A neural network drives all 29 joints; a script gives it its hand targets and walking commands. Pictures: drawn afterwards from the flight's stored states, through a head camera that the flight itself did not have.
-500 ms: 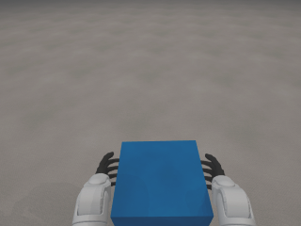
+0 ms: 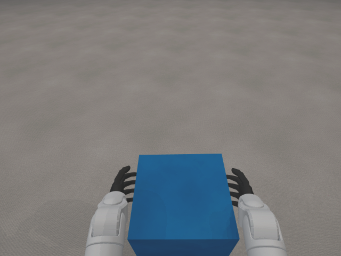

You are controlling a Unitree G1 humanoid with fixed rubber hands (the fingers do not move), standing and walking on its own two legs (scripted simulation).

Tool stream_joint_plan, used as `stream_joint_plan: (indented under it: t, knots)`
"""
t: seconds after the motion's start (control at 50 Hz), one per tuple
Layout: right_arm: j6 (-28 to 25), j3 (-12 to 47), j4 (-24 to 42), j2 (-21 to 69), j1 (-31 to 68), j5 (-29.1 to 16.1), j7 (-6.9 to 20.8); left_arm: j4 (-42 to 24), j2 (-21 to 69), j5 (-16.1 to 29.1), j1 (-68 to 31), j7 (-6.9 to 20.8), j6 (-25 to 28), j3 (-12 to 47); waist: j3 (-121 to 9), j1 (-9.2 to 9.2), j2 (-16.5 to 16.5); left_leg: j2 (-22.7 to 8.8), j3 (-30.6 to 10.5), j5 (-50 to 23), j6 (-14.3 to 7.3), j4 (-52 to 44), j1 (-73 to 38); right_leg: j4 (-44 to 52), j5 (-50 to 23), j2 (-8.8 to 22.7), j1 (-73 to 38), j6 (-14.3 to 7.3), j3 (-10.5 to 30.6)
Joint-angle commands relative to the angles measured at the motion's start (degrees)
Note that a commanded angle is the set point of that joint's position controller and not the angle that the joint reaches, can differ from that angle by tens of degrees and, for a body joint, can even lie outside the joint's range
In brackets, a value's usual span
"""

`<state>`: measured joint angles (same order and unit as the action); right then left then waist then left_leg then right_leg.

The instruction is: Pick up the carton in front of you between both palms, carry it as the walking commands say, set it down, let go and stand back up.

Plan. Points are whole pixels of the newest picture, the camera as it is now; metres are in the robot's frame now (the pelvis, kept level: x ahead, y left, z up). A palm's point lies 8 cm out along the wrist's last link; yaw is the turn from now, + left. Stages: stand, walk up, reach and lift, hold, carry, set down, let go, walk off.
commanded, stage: carry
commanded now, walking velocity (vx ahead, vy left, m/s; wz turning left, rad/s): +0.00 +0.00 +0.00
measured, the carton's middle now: (181, 213) +0.29 +0.00 -0.05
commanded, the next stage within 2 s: hold in 0.76 s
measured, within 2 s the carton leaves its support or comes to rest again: neither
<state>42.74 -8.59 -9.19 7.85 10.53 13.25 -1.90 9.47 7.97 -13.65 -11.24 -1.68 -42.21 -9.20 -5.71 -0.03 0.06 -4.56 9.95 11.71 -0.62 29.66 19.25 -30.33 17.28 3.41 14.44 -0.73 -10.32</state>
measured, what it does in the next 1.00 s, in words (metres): stands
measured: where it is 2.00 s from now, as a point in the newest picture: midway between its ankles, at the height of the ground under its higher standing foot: outside the picture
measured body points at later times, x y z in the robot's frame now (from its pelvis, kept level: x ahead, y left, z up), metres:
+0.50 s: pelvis -0.01 -0.01 +0.00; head -0.03 -0.01 +0.45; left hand +0.29 +0.14 +0.03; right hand +0.29 -0.16 +0.03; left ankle +0.04 +0.11 -0.73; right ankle -0.01 -0.10 -0.73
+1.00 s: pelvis -0.02 +0.00 +0.01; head -0.04 +0.00 +0.46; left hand +0.29 +0.12 +0.04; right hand +0.25 -0.19 +0.03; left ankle +0.04 +0.13 -0.73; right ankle -0.01 -0.10 -0.73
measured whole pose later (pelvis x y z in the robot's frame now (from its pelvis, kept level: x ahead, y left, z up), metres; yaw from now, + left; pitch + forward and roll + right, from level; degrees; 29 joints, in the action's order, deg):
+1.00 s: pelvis -0.02 +0.00 +0.01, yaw -6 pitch -7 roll +0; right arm 41.5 -9.0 -11.1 7.9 11.1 14.1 -1.6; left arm 10.4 8.0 -14.8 -11.6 -0.9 -41.3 -9.7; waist 2.9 0.2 -0.1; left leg -1.3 -1.9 9.1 1.7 22.9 7.0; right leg -23.4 12.3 -1.0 4.3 -1.5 -2.2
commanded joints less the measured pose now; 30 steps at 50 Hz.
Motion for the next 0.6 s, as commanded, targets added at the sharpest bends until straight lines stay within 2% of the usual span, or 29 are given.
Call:
stream_joint_plan:
  t: [0.0,0.58]
  knots:
    - [-3.0,32.35,6.46,51.83,28.81,-15.31,13.45,-4.72,52.23,14.94,-26.31,13.53,2.3,32.42,-13.88,0.01,-0.37,-5.56,-6.38,-9.74,-0.15,-3.66,-7.45,5.48,-9.69,6.16,-2.13,-0.34,6.3]
    - [-2.85,32.43,6.28,52.0,28.57,-15.26,13.39,-4.19,52.33,14.88,-25.93,13.64,2.19,32.02,-14.46,-0.04,-0.04,-5.47,-5.91,-8.77,0.51,-3.38,-7.48,5.89,-10.99,6.2,-1.85,-0.97,6.57]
